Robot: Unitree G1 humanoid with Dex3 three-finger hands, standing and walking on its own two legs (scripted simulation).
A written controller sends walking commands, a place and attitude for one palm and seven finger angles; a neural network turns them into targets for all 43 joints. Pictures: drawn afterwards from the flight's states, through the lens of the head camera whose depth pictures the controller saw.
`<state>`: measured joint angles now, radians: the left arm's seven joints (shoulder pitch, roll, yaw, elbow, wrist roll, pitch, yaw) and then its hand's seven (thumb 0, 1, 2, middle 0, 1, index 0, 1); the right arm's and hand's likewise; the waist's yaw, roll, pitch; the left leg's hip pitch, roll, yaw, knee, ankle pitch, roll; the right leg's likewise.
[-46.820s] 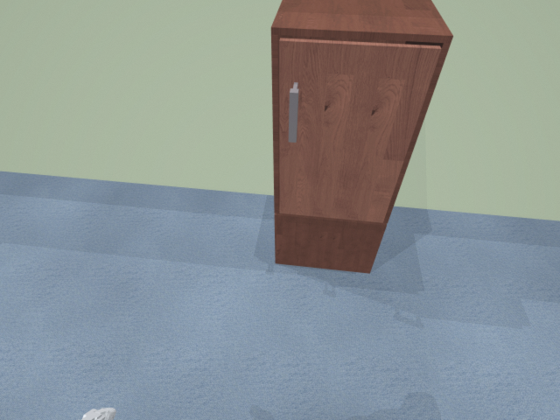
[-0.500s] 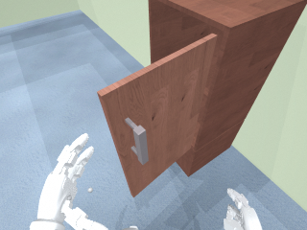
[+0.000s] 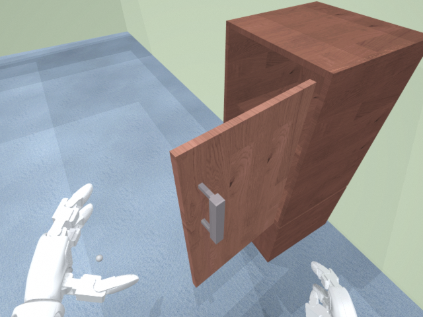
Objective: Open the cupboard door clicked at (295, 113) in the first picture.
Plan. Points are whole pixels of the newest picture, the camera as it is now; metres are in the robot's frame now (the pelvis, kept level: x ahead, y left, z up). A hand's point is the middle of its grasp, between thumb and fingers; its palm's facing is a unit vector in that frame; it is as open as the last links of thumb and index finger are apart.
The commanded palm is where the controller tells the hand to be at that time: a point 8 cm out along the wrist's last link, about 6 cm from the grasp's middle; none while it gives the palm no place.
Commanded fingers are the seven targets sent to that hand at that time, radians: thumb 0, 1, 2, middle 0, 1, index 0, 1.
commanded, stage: draw the hand back to the body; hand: left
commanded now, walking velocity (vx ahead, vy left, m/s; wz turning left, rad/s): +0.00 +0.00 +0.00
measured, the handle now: (210, 213) +0.32 +0.04 +0.03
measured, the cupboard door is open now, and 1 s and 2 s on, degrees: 98 98 98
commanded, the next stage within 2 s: step back with the hand held close in 0.82 s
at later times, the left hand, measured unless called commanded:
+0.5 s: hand (40, 207) +0.21 +0.26 +0.19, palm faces +0.46 -0.79 -0.41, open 8.5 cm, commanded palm +0.16 +0.29 +0.19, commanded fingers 0.00 0.90 0.90 -0.20 -0.30 -0.20 -0.30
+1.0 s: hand (60, 211) +0.21 +0.23 +0.19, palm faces +0.44 -0.80 -0.41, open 7.4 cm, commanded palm +0.15 +0.27 +0.20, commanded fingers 0.00 0.90 0.90 -0.20 -0.30 -0.20 -0.30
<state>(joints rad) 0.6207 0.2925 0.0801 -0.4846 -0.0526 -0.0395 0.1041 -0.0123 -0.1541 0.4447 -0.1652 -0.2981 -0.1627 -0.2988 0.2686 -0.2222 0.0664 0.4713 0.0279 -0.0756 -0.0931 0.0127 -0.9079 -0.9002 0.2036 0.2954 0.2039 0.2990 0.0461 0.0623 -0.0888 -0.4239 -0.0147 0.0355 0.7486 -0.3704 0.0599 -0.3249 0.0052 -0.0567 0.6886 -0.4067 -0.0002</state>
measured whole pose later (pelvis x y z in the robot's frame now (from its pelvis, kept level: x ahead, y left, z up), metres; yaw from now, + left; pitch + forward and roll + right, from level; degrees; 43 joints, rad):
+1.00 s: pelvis +0.01 -0.03 +0.03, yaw -1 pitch -3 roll -1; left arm 0.46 0.35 0.35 -0.38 -0.08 -0.09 0.11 0.01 0.89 0.90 -0.21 -0.30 -0.21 -0.30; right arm 0.19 -0.24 0.02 0.62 0.02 -0.07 -0.07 0.01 -0.91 -0.90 0.20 0.30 0.20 0.30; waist 0.06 0.08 0.02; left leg -0.14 0.01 0.04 0.44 -0.24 0.02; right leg -0.05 0.04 -0.04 0.37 -0.27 -0.03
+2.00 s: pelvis -0.15 +0.03 +0.01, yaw +1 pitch +0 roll -3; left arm 0.45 0.44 0.44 -0.51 -0.02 -0.22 0.16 0.01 0.89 0.90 -0.21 -0.30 -0.21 -0.30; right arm 0.14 -0.19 -0.01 0.62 -0.02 -0.09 -0.07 0.01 -0.91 -0.90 0.21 0.30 0.21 0.30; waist 0.01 0.00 0.06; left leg -0.43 0.00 0.04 0.55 -0.12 0.09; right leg -0.39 0.08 0.07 0.84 -0.42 0.01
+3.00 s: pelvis -0.31 -0.03 +0.03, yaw -4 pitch +0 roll +3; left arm 0.46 0.34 0.41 -0.27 -0.02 -0.21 0.18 0.01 0.89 0.90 -0.21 -0.30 -0.21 -0.30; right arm 0.27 -0.26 -0.02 0.71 0.01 -0.12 -0.09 0.01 -0.91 -0.90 0.20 0.30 0.20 0.30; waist 0.02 0.03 -0.04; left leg -0.32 0.02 0.03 0.73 -0.34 0.02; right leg -0.23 0.03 -0.10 0.41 -0.19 -0.10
